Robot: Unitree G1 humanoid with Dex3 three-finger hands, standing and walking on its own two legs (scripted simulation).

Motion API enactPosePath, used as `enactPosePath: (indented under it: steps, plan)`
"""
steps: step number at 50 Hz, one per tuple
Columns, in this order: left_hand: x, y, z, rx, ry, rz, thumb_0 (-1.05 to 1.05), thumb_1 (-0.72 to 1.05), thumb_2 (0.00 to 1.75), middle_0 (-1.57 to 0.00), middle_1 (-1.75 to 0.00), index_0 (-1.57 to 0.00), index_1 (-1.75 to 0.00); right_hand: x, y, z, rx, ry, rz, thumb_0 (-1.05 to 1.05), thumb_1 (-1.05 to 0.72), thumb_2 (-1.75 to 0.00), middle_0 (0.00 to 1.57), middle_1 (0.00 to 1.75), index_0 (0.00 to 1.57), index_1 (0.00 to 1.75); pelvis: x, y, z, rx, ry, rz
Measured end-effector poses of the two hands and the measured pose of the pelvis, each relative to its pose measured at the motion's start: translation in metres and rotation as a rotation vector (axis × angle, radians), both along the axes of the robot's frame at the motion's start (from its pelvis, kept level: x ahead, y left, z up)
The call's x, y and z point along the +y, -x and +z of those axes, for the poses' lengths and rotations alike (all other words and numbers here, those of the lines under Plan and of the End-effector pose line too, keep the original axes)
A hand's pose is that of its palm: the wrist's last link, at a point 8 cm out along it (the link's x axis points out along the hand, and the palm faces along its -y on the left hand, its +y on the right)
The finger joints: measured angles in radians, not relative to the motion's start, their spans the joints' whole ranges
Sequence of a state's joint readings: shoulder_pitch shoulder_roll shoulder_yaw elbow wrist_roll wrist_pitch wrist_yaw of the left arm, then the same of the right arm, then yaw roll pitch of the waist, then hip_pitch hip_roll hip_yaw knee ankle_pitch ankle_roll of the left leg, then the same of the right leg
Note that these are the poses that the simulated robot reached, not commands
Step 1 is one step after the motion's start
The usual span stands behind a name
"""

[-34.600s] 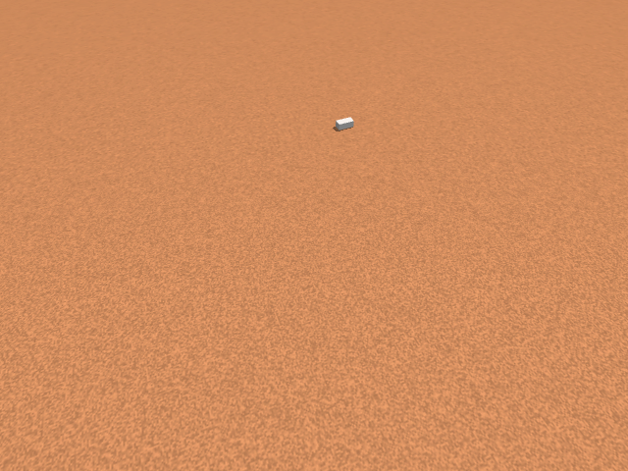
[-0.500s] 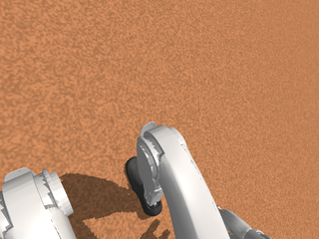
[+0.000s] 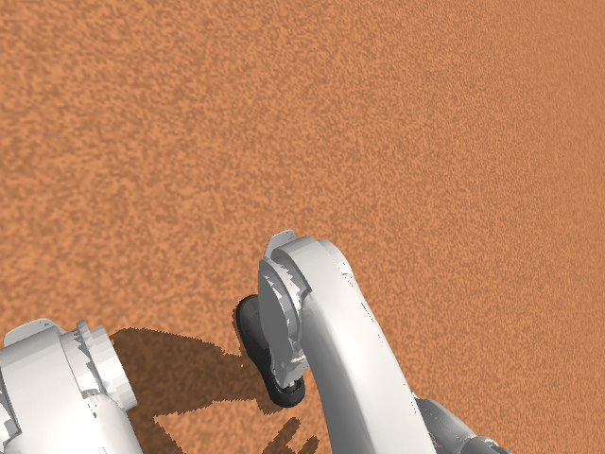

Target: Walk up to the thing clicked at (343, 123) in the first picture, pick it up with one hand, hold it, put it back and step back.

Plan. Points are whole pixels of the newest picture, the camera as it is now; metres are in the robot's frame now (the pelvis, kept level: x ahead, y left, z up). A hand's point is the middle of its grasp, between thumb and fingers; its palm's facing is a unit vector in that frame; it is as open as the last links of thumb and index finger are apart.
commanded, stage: open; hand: left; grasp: from above
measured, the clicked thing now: out of the picture +0.47 +0.32 -0.29
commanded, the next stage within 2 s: withdraw in 0.02 s
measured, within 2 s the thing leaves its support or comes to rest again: neither
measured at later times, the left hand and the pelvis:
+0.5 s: hand out of the picture +0.48 +0.35 -0.16, palm faces -0.29 -0.11 -0.95, open 12.1 cm; pelvis +0.01 +0.00 +0.01, yaw +2 degrees
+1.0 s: hand out of the picture +0.43 +0.32 -0.10, palm faces -0.49 -0.11 -0.87, open 11.6 cm; pelvis -0.01 -0.02 +0.04, yaw +8 degrees
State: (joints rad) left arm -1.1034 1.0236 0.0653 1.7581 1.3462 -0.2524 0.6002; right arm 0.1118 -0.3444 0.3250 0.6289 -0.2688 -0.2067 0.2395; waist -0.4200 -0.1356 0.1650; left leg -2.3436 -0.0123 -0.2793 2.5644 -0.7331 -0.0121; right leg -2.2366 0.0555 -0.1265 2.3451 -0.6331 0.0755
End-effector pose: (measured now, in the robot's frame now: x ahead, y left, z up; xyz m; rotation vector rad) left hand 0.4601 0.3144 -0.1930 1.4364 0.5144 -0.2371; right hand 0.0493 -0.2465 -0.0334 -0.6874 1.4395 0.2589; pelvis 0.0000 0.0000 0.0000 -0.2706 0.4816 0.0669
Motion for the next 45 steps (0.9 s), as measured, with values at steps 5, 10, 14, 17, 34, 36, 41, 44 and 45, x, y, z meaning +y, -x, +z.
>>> enactPosePath:
  steps: [5, 10, 14, 17, 34, 36, 41, 44, 45]
  plan:
    - [0.001, -0.001, -0.001, -0.002, -0.005, 0.005, 0.0, -0.11, 0.66, -0.42, -0.67, -0.43, -0.67, 0.0, -0.001, 0.002, -0.006, 0.004, 0.002, 0.0, -0.9, -0.9, 0.2, 0.3, 0.2, 0.3, 0.001, 0.0, 0.0, 0.001, 0.002, 0.0]
    - [0.001, -0.003, -0.001, -0.01, 0.0, 0.012, 0.0, -0.12, 0.68, -0.4, -0.68, -0.41, -0.68, 0.0, -0.001, 0.004, -0.004, 0.004, -0.001, 0.0, -0.9, -0.9, 0.2, 0.3, 0.2, 0.3, 0.001, 0.0, 0.001, 0.004, 0.003, 0.0]
    - [0.006, -0.008, 0.008, -0.048, 0.0, 0.035, 0.0, -0.14, 0.69, -0.4, -0.68, -0.41, -0.68, -0.001, -0.001, 0.004, -0.002, -0.001, -0.004, 0.0, -0.9, -0.9, 0.2, 0.3, 0.2, 0.3, 0.001, -0.001, 0.001, 0.01, 0.002, 0.001]
    - [0.014, -0.013, 0.022, -0.095, -0.018, 0.064, 0.0, -0.15, 0.69, -0.4, -0.68, -0.41, -0.68, -0.003, -0.001, 0.003, -0.007, -0.009, -0.024, 0.0, -0.91, -0.9, 0.2, 0.3, 0.2, 0.3, 0.0, -0.003, 0.001, 0.024, -0.001, 0.003]
    - [0.029, -0.01, 0.172, -0.042, -0.094, 0.138, 0.0, -0.18, 0.74, -0.39, -0.68, -0.38, -0.7, -0.017, -0.035, -0.006, -0.104, -0.094, -0.218, 0.01, -0.91, -0.9, 0.2, 0.3, 0.2, 0.3, -0.007, -0.001, 0.043, 0.119, -0.076, 0.055]
    - [0.025, -0.005, 0.182, -0.003, -0.08, 0.127, 0.0, -0.18, 0.74, -0.4, -0.67, -0.39, -0.69, -0.021, -0.038, -0.001, -0.121, -0.081, -0.222, 0.01, -0.91, -0.9, 0.2, 0.3, 0.2, 0.3, -0.009, 0.002, 0.05, 0.114, -0.084, 0.062]
    - [0.014, 0.004, 0.191, 0.041, -0.043, 0.069, 0.0, -0.15, 0.73, -0.42, -0.66, -0.41, -0.67, -0.033, -0.038, 0.01, -0.145, -0.023, -0.21, 0.01, -0.9, -0.9, 0.2, 0.3, 0.2, 0.3, -0.013, 0.009, 0.059, 0.101, -0.099, 0.072]
    - [0.01, 0.009, 0.185, 0.04, -0.028, 0.037, 0.0, -0.14, 0.72, -0.43, -0.64, -0.42, -0.66, -0.039, -0.034, 0.013, -0.141, 0.015, -0.195, 0.0, -0.9, -0.9, 0.2, 0.3, 0.2, 0.3, -0.015, 0.013, 0.058, 0.095, -0.103, 0.073]
    - [0.01, 0.01, 0.182, 0.039, -0.026, 0.029, 0.0, -0.13, 0.71, -0.43, -0.64, -0.43, -0.66, -0.041, -0.032, 0.013, -0.138, 0.026, -0.191, 0.01, -0.9, -0.9, 0.2, 0.3, 0.2, 0.3, -0.016, 0.013, 0.057, 0.093, -0.104, 0.073]
